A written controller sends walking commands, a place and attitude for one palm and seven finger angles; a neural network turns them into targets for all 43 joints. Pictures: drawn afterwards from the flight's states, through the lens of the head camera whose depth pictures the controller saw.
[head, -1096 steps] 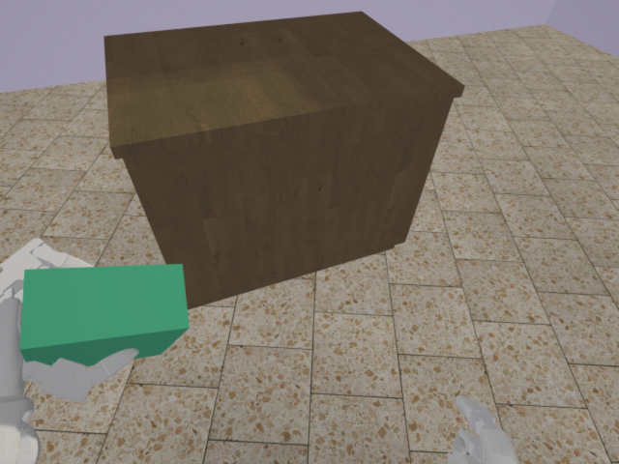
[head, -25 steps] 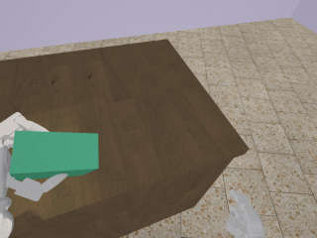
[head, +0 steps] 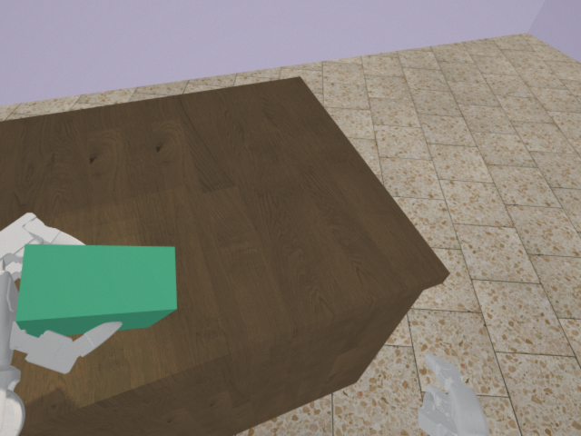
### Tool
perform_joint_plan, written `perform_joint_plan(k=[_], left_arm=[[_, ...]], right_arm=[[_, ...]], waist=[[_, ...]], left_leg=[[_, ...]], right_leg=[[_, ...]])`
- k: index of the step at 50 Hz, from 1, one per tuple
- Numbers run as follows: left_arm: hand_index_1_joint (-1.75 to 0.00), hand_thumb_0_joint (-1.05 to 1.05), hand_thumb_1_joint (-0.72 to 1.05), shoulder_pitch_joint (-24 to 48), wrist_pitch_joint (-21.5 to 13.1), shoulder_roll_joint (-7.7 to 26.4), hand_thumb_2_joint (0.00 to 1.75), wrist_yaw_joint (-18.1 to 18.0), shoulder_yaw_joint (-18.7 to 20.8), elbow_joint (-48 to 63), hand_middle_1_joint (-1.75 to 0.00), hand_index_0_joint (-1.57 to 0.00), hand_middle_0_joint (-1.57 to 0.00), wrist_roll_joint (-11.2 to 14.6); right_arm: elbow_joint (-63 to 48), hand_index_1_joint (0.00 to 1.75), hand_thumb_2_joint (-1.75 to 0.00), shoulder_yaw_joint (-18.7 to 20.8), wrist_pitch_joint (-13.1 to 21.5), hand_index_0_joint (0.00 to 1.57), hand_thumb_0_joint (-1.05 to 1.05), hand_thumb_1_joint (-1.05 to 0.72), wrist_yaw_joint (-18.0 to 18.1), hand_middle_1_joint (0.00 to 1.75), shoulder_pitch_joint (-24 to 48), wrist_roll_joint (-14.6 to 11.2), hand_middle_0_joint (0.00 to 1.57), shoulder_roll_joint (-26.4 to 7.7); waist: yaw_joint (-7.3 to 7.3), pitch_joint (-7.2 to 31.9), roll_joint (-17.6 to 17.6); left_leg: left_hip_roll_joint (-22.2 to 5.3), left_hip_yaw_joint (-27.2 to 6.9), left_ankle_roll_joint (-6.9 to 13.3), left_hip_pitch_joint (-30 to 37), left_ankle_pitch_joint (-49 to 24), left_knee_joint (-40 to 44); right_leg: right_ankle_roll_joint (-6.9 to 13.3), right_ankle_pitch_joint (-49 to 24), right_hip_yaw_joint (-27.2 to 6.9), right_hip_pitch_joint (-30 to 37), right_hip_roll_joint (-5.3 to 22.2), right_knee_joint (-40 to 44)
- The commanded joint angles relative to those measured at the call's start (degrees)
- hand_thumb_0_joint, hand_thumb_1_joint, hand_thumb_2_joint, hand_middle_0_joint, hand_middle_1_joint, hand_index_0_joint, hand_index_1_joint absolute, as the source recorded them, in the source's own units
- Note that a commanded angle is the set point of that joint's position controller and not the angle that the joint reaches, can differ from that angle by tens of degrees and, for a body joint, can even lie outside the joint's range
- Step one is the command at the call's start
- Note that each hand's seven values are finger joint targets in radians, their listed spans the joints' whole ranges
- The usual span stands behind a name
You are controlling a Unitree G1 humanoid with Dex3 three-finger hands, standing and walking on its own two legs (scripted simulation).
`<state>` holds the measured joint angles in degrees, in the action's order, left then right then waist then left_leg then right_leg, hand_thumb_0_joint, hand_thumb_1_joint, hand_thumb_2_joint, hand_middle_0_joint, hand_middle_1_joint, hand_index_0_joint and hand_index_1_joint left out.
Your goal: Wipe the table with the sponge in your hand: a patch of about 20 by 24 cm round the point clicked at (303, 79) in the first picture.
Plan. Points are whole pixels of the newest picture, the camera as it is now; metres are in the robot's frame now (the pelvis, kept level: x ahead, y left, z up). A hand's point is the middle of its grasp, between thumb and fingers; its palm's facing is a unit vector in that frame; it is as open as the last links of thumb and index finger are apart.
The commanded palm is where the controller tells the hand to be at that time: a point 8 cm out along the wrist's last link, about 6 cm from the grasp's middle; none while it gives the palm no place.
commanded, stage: look again from close up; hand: left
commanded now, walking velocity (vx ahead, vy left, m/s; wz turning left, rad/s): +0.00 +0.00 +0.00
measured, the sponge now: (120, 293) +0.23 +0.21 +0.13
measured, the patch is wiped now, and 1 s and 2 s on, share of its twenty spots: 0.00 0.00 0.00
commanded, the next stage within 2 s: turn the palm down, sponge in hand in 0.08 s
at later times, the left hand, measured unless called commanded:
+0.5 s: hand (84, 321) +0.19 +0.22 +0.14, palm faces +0.21 -0.76 -0.62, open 10.1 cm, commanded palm +0.16 +0.27 +0.19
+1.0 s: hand (94, 279) +0.22 +0.21 +0.18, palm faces +0.28 -0.48 -0.83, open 10.1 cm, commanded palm +0.18 +0.25 +0.21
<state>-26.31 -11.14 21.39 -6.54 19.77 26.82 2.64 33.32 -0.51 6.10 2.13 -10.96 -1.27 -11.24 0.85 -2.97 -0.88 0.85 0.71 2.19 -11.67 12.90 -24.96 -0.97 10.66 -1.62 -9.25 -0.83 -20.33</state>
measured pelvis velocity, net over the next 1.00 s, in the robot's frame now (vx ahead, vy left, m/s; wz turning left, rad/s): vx -0.01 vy -0.06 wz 0.00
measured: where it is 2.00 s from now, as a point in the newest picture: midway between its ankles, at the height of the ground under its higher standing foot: outside the picture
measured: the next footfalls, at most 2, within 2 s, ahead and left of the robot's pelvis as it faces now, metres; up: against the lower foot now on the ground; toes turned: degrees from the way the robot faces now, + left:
none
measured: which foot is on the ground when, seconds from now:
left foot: down 0.00-1.00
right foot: down 0.00-1.00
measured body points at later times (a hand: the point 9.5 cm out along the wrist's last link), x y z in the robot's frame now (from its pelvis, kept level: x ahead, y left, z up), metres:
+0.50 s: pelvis -0.01 -0.01 -0.01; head -0.02 -0.04 +0.44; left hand +0.18 +0.26 +0.18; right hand +0.19 -0.24 -0.08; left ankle +0.01 +0.09 -0.74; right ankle +0.00 -0.13 -0.74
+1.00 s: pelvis -0.01 -0.06 -0.01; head -0.01 -0.10 +0.44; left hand +0.20 +0.23 +0.23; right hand +0.19 -0.28 -0.10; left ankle +0.01 +0.09 -0.74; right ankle +0.00 -0.13 -0.74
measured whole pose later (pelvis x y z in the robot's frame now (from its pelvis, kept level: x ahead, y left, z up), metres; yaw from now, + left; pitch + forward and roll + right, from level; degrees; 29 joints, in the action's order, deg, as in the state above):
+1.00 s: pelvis -0.01 -0.06 -0.01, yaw +0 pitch -2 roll +1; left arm -17.5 7.3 35.8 1.0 18.1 26.1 -13.1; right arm 34.5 -0.8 5.2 6.6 -10.6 -2.2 -14.7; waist 4.7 -0.4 4.9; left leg -1.4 0.0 -1.8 -12.4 15.4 -30.2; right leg 3.7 16.9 1.8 -13.2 -2.6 -32.3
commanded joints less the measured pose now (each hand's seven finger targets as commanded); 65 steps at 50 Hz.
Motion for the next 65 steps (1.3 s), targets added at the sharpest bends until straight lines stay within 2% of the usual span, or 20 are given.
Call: perform_joint_plan(k=[1, 8, 9, 10, 11, 12, 13, 14, 16, 19, 23, 24, 27, 29, 32, 37, 44, 48, 54, 65], left_arm=[[-1.6, 0.0, 0.1, 4.5, -3.6, 8.4, 1.3, -0.8, 5.9, 12.0, -1.6, -1.2, -1.2, 0.6], [-1.6, 0.0, 0.1, 5.0, -3.6, 8.8, 1.3, -1.1, 6.1, 13.0, -1.6, -1.2, -1.2, 0.4], [-1.6, 0.0, 0.1, 56.7, -10.7, 56.1, 1.3, -2.2, 22.6, 31.0, -1.6, -1.2, -1.2, -0.8], [-1.6, 0.0, 0.1, 39.3, 1.3, 25.4, 1.3, 1.9, 18.5, -0.6, -1.6, -1.2, -1.2, -8.8], [-1.6, 0.0, 0.1, 31.4, 2.5, 19.7, 1.3, 3.1, 9.3, 1.2, -1.6, -1.2, -1.2, -5.7], [-1.6, 0.0, 0.1, 22.5, 4.9, 19.7, 1.3, 3.5, 11.9, 1.3, -1.6, -1.2, -1.2, -5.4], [-1.6, 0.0, 0.1, 22.0, 7.9, 10.9, 1.3, 5.9, 5.8, 6.8, -1.6, -1.2, -1.2, -1.5], [-1.6, 0.0, 0.1, 12.7, 12.2, 8.0, 1.3, 7.2, 5.6, 1.7, -1.6, -1.2, -1.2, 1.9], [-1.6, 0.0, 0.1, 7.1, 16.9, 8.8, 1.3, 9.4, 3.7, 6.9, -1.6, -1.2, -1.2, 3.0], [-1.6, 0.0, 0.1, 5.8, 20.7, 16.2, 1.3, 9.0, 5.9, 12.2, -1.6, -1.2, -1.2, -4.7], [-1.6, 0.0, 0.1, 11.4, 14.9, 19.2, 1.3, 4.7, 10.7, 14.4, -1.6, -1.2, -1.2, -7.1], [-1.6, 0.0, 0.1, 17.5, 12.6, 24.7, 1.3, 2.7, 15.8, 18.8, -1.6, -1.2, -1.2, -6.6], [-1.6, 0.0, 0.1, 18.7, 7.5, 18.6, 1.3, -0.6, 10.1, 14.3, -1.6, -1.2, -1.2, -8.0], [-1.6, 0.0, 0.1, 24.6, 8.2, 22.1, 1.3, -1.4, 10.2, 10.6, -1.6, -1.2, -1.2, -10.8], [-1.6, 0.0, 0.1, 25.0, 13.3, 21.0, 1.3, 1.3, 4.0, 2.3, -1.6, -1.2, -1.2, -12.8], [-1.6, 0.0, 0.1, 30.2, 21.4, 24.2, 1.3, 7.9, -0.5, 0.3, -1.6, -1.2, -1.2, -14.6], [-1.6, 0.0, 0.1, 20.3, 14.8, 32.5, 1.3, 6.0, 13.0, 6.5, -1.6, -1.2, -1.2, -16.4], [-1.6, 0.0, 0.1, 12.8, 18.3, 28.7, 1.3, 4.7, 11.3, 7.0, -1.6, -1.2, -1.2, -16.0], [-1.6, 0.0, 0.1, 15.7, 26.3, 29.2, 1.3, 5.8, 7.8, 5.7, -1.6, -1.2, -1.2, -19.7], [-1.6, 0.0, 0.1, 21.3, 23.8, 30.4, 1.3, 4.1, 5.2, 14.8, -1.6, -1.2, -1.2, -30.8]], right_arm=[[-9.0, 0.3, -0.9, 2.9, 3.3, 0.2, 0.0, -0.9, 0.5, 0.3, 5.1, 0.0, 0.2, -7.3], [-8.9, 0.3, -0.9, 3.0, 3.6, 0.2, 0.0, -0.9, 0.5, 0.3, 4.9, 0.0, 0.2, -7.2], [-16.1, 0.3, -0.9, -6.5, 1.5, 0.2, 0.0, -0.9, 5.6, 0.3, -7.9, -4.1, 0.2, -12.0], [-5.9, 0.3, -0.9, 3.3, 3.8, 0.2, 0.0, -0.9, 3.6, 0.3, 5.7, 4.0, 0.2, -6.7], [-6.4, 0.3, -0.9, 2.9, 4.6, 0.2, 0.0, -0.9, 0.1, 0.3, 2.3, 3.7, 0.2, -9.6], [-5.2, 0.3, -0.9, 4.2, 3.8, 0.2, 0.0, -0.9, -0.4, 0.3, 1.0, 2.6, 0.2, -12.2], [-6.9, 0.3, -0.9, 3.3, 4.4, 0.2, 0.0, -0.9, -0.4, 0.3, 5.1, 2.1, 0.2, -10.3], [-6.5, 0.3, -0.9, 2.8, 4.6, 0.2, 0.0, -0.9, -0.8, 0.3, 6.2, 0.4, 0.2, -9.7], [-6.2, 0.3, -0.9, 2.2, 4.6, 0.2, 0.0, -0.9, -1.1, 0.3, 8.0, -0.1, 0.2, -10.8], [-9.5, 0.3, -0.9, 1.0, 2.5, 0.2, 0.0, -0.9, -1.4, 0.3, 12.0, -1.1, 0.2, -11.2], [-9.7, 0.3, -0.9, 1.0, 2.4, 0.2, 0.0, -0.9, 0.9, 0.3, 12.2, 0.9, 0.2, -9.5], [-9.9, 0.3, -0.9, 1.3, 2.5, 0.2, 0.0, -0.9, 1.5, 0.3, 12.9, 0.4, 0.2, -9.9], [-7.0, 0.3, -0.9, 1.5, 4.0, 0.2, 0.0, -0.9, 2.4, 0.3, 9.9, 1.4, 0.2, -8.1], [-6.0, 0.3, -0.9, 1.3, 4.0, 0.2, 0.0, -0.9, 2.9, 0.3, 9.3, 1.2, 0.2, -8.7], [-5.8, 0.3, -0.9, 0.9, 3.4, 0.2, 0.0, -0.9, 4.3, 0.3, 9.5, 0.8, 0.2, -9.2], [-7.8, 0.3, -0.9, 0.1, 2.7, 0.2, 0.0, -0.9, 6.6, 0.3, 12.9, -0.8, 0.2, -9.4], [-8.4, 0.3, -0.9, 0.8, 3.9, 0.2, 0.0, -0.9, 5.6, 0.3, 12.3, 0.0, 0.2, -8.1], [-8.8, 0.3, -0.9, 1.8, 2.1, 0.2, 0.0, -0.9, 4.3, 0.3, 8.3, -0.7, 0.2, -9.0], [-9.4, 0.3, -0.9, 1.9, 0.4, 0.2, 0.0, -0.9, 5.0, 0.3, 10.6, -2.3, 0.2, -10.7], [-9.3, 0.3, -0.9, 1.2, 1.6, 0.2, 0.0, -0.9, 5.5, 0.3, 12.4, -0.8, 0.2, -8.7]], waist=[[0.25, 7.8, 4.5], [0.31, 8.7, 3.5], [-3.17, 10.3, 16.5], [3.16, 13.8, 13.9], [0.01, 14.2, 10.2], [3.05, 20.8, 11.1], [4.65, 24.9, 12.8], [4.85, 22.3, 11.2], [6.11, 15.1, 7.6], [5.85, 9.3, 3.7], [3.28, 6.5, -3.4], [3.52, 9.5, -1.3], [2.94, 8.3, 7.1], [1.83, 8.1, 11.7], [1.61, 5.9, 9.9], [2.57, 5.1, 3.5], [7.38, 11.5, 2.2], [7.02, 12.4, 4.6], [5.51, 8.6, 1.3], [6.3, 16.1, 6.7]], left_leg=[[-4.8, -3.8, -1.2, 0.3, -5.6, 5.6], [-5.1, -3.9, -1.0, 0.8, -5.7, 5.2], [-4.3, -4.1, 1.1, -5.8, 0.9, 5.7], [-2.2, 1.0, -3.7, 7.3, -16.1, 1.0], [-1.6, -1.4, -5.3, 7.6, -31.5, 0.2], [-3.9, -1.2, -5.4, 14.3, -40.6, -2.3], [-3.1, -0.7, -5.4, 16.7, -41.8, -3.2], [-3.8, -1.0, -5.1, 16.1, -37.8, -2.9], [-2.9, -0.4, -4.3, 9.1, -28.1, -1.2], [-2.1, 0.4, -1.9, 1.9, -14.6, 1.3], [-1.2, -0.6, -0.9, -0.8, -2.5, 0.7], [-1.0, -0.7, -0.8, -0.1, 2.6, 0.4], [-0.4, -0.6, -1.6, 0.5, 3.9, -0.9], [0.3, -0.4, -1.4, -0.1, 8.4, -1.1], [0.7, -0.2, -1.0, -2.0, 11.5, -0.1], [1.2, 1.4, -0.3, -1.8, 9.1, -1.0], [0.3, 0.8, -0.8, 0.3, -5.3, -3.7], [-0.3, 1.8, -0.9, -0.3, -12.0, -3.7], [-0.1, 1.8, -0.3, -0.6, -11.1, -4.2], [0.2, 0.1, -0.4, 4.3, -16.5, -3.9]], right_leg=[[1.6, -8.3, -1.6, 3.4, 3.1, 1.5], [1.7, -8.8, -1.8, 3.9, 3.3, 1.1], [-2.3, 1.6, 0.8, 11.8, -2.5, -5.3], [3.8, -4.6, 4.9, 0.2, -1.5, -8.3], [3.2, -9.8, 7.6, -1.3, -1.7, -6.8], [2.3, -11.8, 6.4, -3.8, -2.1, -8.5], [2.1, -12.6, 6.3, -2.8, -1.2, -8.7], [2.0, -8.7, 6.3, -3.8, -1.8, -9.3], [2.0, -12.0, 7.9, -1.1, -0.2, -8.0], [2.1, -6.7, 7.0, -1.8, -0.9, -7.8], [1.2, 2.9, 6.3, -6.2, -0.8, -6.7], [1.0, 7.3, 4.8, -7.1, -0.8, -6.5], [1.4, 7.6, 4.6, -8.9, -0.4, -6.5], [1.4, 10.2, 3.2, -10.3, 0.1, -5.9], [1.2, 13.1, 2.2, -8.7, 1.5, -3.6], [0.5, 21.1, -0.7, -6.6, 2.8, 0.8], [1.3, 6.9, -2.4, -0.4, 2.8, -1.6], [0.8, -9.4, -0.3, 1.8, 2.8, -5.9], [0.2, -8.8, -0.6, -1.7, 2.5, -5.6], [1.7, -12.1, 0.7, 1.0, 2.0, -6.7]])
